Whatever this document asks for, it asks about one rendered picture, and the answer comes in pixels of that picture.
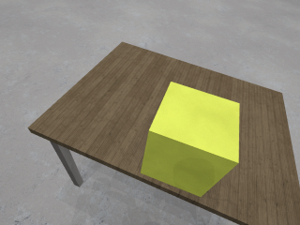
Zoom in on carton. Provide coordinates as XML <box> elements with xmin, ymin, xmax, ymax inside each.
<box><xmin>141</xmin><ymin>82</ymin><xmax>240</xmax><ymax>197</ymax></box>

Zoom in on table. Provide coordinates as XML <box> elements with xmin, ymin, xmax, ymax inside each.
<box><xmin>28</xmin><ymin>41</ymin><xmax>300</xmax><ymax>225</ymax></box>

